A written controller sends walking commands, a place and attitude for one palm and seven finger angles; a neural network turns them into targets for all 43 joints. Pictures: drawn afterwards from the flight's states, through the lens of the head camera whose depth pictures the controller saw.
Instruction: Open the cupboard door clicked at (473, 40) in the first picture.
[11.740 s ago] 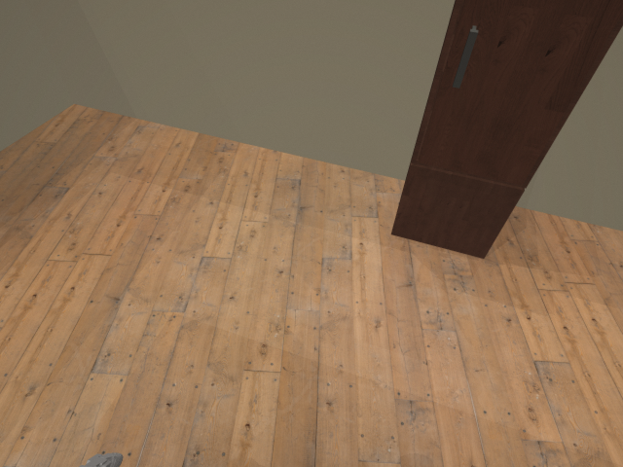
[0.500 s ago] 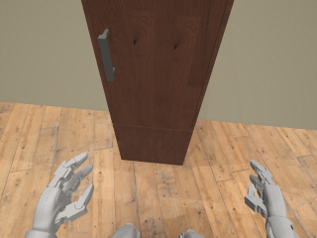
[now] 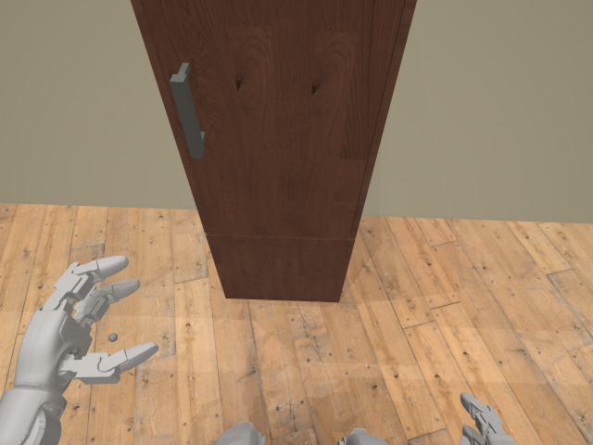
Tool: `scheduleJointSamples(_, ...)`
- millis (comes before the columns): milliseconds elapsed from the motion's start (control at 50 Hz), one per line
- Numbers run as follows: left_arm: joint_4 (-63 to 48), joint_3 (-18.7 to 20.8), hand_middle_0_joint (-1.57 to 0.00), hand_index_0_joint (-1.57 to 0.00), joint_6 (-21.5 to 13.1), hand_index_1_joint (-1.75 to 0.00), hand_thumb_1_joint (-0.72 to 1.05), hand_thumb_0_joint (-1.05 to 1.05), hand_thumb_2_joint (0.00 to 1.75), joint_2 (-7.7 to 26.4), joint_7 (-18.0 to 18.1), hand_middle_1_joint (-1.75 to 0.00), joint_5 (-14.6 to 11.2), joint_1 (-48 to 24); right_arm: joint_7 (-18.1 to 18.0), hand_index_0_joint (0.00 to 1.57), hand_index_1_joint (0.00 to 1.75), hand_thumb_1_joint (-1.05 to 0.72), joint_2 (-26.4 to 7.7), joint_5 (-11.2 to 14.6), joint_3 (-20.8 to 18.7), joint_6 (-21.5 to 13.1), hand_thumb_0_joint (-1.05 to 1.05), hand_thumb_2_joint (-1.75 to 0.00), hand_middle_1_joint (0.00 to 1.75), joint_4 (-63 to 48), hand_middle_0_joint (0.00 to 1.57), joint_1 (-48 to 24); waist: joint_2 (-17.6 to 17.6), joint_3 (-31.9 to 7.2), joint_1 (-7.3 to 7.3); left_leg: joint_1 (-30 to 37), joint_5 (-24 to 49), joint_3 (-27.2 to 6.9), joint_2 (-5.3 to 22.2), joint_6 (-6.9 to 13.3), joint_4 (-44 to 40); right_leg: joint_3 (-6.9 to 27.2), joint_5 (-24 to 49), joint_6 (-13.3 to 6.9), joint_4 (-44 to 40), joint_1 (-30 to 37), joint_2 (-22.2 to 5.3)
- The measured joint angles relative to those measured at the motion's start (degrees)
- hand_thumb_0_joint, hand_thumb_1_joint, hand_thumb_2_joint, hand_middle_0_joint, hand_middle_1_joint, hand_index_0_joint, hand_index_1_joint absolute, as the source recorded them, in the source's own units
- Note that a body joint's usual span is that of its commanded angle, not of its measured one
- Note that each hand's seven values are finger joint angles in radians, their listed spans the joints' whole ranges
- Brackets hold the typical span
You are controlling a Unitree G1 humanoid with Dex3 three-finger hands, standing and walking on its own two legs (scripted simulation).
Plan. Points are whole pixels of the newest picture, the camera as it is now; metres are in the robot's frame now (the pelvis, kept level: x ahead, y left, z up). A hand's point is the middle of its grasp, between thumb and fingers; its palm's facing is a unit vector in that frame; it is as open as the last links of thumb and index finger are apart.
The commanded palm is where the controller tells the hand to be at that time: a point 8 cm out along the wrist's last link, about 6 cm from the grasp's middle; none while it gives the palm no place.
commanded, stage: raise the hand with hooked fingers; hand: left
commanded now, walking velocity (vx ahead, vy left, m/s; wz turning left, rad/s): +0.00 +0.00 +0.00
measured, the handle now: (191, 113) +0.60 +0.21 +0.10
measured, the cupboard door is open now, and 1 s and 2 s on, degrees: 0 0 0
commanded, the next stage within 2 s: move the hooked fingers beside the handle in 1.20 s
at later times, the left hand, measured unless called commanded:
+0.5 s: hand (66, 284) +0.28 +0.28 +0.10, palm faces +0.04 -1.00 -0.04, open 13.8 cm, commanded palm +0.26 +0.33 +0.11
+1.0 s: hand (71, 256) +0.30 +0.28 +0.11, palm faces +0.03 -1.00 -0.02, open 14.0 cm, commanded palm +0.28 +0.33 +0.12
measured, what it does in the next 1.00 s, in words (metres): stands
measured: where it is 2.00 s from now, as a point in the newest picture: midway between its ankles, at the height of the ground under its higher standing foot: outside the picture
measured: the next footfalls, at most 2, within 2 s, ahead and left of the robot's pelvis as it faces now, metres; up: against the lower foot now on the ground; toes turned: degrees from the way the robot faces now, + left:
none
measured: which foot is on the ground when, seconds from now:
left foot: down 0.00-1.00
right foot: down 0.00-1.00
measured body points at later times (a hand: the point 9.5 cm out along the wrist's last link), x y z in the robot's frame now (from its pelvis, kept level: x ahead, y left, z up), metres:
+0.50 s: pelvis +0.01 +0.02 +0.02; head +0.04 +0.03 +0.47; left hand +0.27 +0.34 +0.10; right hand +0.20 -0.20 -0.04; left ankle +0.02 +0.12 -0.68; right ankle +0.03 -0.11 -0.68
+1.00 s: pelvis +0.01 +0.01 +0.03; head +0.04 +0.02 +0.48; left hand +0.30 +0.34 +0.12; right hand +0.16 -0.24 -0.05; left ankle +0.02 +0.12 -0.68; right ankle +0.03 -0.11 -0.68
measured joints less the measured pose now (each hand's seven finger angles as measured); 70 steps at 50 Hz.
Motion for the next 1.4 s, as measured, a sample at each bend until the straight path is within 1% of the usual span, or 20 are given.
scheduleJointSamples(60, 0.9, -0.3, -0.26, -0.26, -0.1, -0.89, -0.02, 0.0, 0.51, 0.3, -0.5, -0.9, 0.3, -1.2, -0.3, 0.21, 0.3, -0.9, -1.2, 0.2, -0.5, -0.5, 0.01, -0.9, 0.3, -0.1, 0.2, -0.3, -0.4, 0.4, 0.09, 0.8, 0.2, 0.2, -0.2, 0.4, -0.6, 0.2, 0.3, 0.4, -0.8, 0.9, -0.2)
scheduleJointSamples(140, 1.6, 0.0, -0.27, -0.27, 0.8, -0.95, -0.11, 0.0, 0.47, 1.0, -0.7, -0.96, 0.4, -3.0, -0.6, 0.2, 0.3, -0.9, -1.6, 0.3, -0.4, -0.9, 0.01, -0.9, 0.3, -0.7, 0.2, -1.4, -1.0, 0.8, 0.17, 2.4, 0.3, 0.3, -0.4, 0.7, -1.7, 0.3, 0.7, 0.7, -2.2, 2.7, -0.3)
scheduleJointSamples(260, 2.0, 0.9, -0.28, -0.28, 2.9, -1.04, -0.25, 0.0, 0.41, 2.2, -0.7, -1.05, 0.5, -5.6, -0.2, 0.2, 0.3, -0.9, -0.7, 0.3, 0.7, -1.1, 0.01, -0.9, 0.3, -2.3, 0.2, -3.2, -1.1, 0.9, 0.68, 5.0, 0.6, 0.2, -0.5, 1.0, -3.5, 0.2, 1.4, 1.1, -4.8, 5.7, -0.3)
scheduleJointSamples(380, 4.7, 2.2, -0.29, -0.29, 6.0, -1.13, -0.38, 0.0, 0.35, 3.5, -2.5, -1.13, 0.2, -9.3, -0.2, 0.2, 0.3, -0.9, 0.4, 0.2, 2.4, -0.2, 0.01, -0.9, 0.3, -3.1, 0.2, -4.3, -0.7, 0.9, 1.64, 7.1, 1.0, 0.1, -0.8, 1.3, -5.2, 0.1, 2.0, 1.4, -6.9, 8.1, -0.5)
scheduleJointSamples(500, 7.6, 3.6, -0.29, -0.3, 8.1, -1.17, -0.46, -0.01, 0.32, 4.7, -4.3, -1.18, 0.3, -13.3, -0.5, 0.21, 0.3, -0.9, 0.7, 0.2, 3.4, 0.5, 0.01, -0.9, 0.3, -2.7, 0.2, -4.4, -0.4, 1.4, 2.25, 8.7, 1.5, 0.0, -0.9, 1.4, -6.7, 0.0, 2.5, 1.5, -8.6, 9.8, -0.6)
scheduleJointSamples(620, 10.3, 5.3, -0.3, -0.3, 9.3, -1.19, -0.49, -0.01, 0.31, 6.2, -5.9, -1.2, 0.2, -16.8, -0.9, 0.21, 0.3, -0.9, 0.2, 0.2, 3.5, 1.1, 0.01, -0.9, 0.3, -1.8, 0.2, -3.6, -0.2, 1.9, 2.17, 10.2, 2.2, 0.2, -1.0, 1.4, -8.4, 0.2, 3.2, 1.5, -10.2, 11.2, -0.5)
scheduleJointSamples(740, 14.3, 7.2, -0.3, -0.3, 10.3, -1.2, -0.5, -0.01, 0.3, 8.0, -7.4, -1.2, -0.3, -20.3, -1.4, 0.21, 0.3, -0.9, -0.6, 0.4, 3.1, 1.7, 0.01, -0.9, 0.3, -1.1, 0.2, -2.4, -0.2, 2.0, 1.75, 11.6, 3.0, 0.5, -0.9, 1.3, -10.3, 0.5, 3.9, 1.4, -11.7, 12.3, -0.4)
scheduleJointSamples(800, 15.9, 7.5, -0.3, -0.3, 10.5, -1.2, -0.5, -0.01, 0.3, 8.4, -8.0, -1.2, -0.6, -21.3, -1.4, 0.21, 0.3, -0.9, -1.1, 0.5, 2.7, 2.0, 0.01, -0.9, 0.3, -1.2, 0.2, -1.9, -0.2, 2.0, 1.46, 11.9, 3.3, 0.7, -0.8, 1.2, -10.9, 0.6, 4.1, 1.3, -12.2, 12.5, -0.3)
scheduleJointSamples(900, 16.1, 7.2, -0.29, -0.3, 10.3, -1.2, -0.5, -0.01, 0.3, 7.8, -8.2, -1.2, -0.4, -20.4, -1.1, 0.21, 0.3, -0.9, -1.6, 0.5, 2.1, 2.4, 0.01, -0.9, 0.3, -1.6, 0.2, -1.4, -0.4, 2.0, 1.01, 12.1, 3.6, 1.0, -0.6, 1.0, -11.5, 1.0, 4.4, 1.1, -12.3, 12.3, -0.2)
scheduleJointSamples(980, 15.7, 7.4, -0.3, -0.3, 9.5, -1.2, -0.5, -0.01, 0.3, 6.8, -7.5, -1.2, 0.0, -19.8, -1.1, 0.21, 0.3, -0.9, -1.6, 0.4, 1.9, 2.5, 0.01, -0.9, 0.3, -1.7, 0.2, -1.4, -0.6, 2.3, 0.9, 12.2, 3.7, 1.1, -0.4, 0.8, -11.6, 1.0, 4.4, 0.9, -12.2, 12.3, 0.0)
scheduleJointSamples(1100, 15.3, 7.3, -0.3, -0.3, 8.5, -1.2, -0.5, -0.01, 0.3, 6.4, -6.8, -1.2, 0.3, -19.5, -1.4, 0.2, 0.3, -0.9, -1.1, 0.4, 2.1, 2.4, 0.01, -0.9, 0.3, -1.6, 0.2, -1.7, -0.4, 2.6, 1.05, 12.5, 3.7, 0.8, -0.2, 0.5, -11.6, 0.8, 4.3, 0.6, -12.2, 12.6, 0.2)
scheduleJointSamples(1260, 17.2, 7.1, -0.3, -0.3, 9.2, -1.2, -0.5, -0.01, 0.3, 6.9, -7.8, -1.2, -0.1, -20.6, -1.6, 0.21, 0.3, -0.9, -0.7, 0.6, 2.7, 2.3, 0.01, -0.9, 0.3, -1.6, 0.2, -2.6, -0.1, 2.4, 1.39, 12.4, 3.8, 0.6, -0.2, 0.2, -11.7, 0.6, 4.2, 0.3, -12.0, 12.4, 0.3)
scheduleJointSamples(1340, 17.1, 7.0, -0.3, -0.3, 9.0, -1.2, -0.5, -0.01, 0.3, 6.7, -7.8, -1.2, -0.2, -20.6, -1.6, 0.21, 0.3, -0.9, -0.8, 0.6, 2.7, 2.2, 0.01, -0.9, 0.3, -1.8, 0.2, -2.8, 0.0, 2.4, 1.53, 12.2, 3.8, 0.5, -0.1, 0.2, -11.5, 0.5, 4.1, 0.2, -11.8, 12.2, 0.4)
scheduleJointSamples(1400, 18.7, 7.2, -0.3, -0.3, 8.8, -1.2, -0.5, -0.01, 0.3, 6.9, -7.9, -1.2, 0.1, -22.2, -1.9, 0.21, 0.3, -0.9, -0.9, 0.5, 2.8, 2.2, 0.01, -0.9, 0.3, -1.5, 0.2, -3.1, -0.1, 2.6, 1.64, 11.8, 3.7, 0.3, -0.1, 0.1, -11.1, 0.4, 3.9, 0.2, -11.5, 11.9, 0.4)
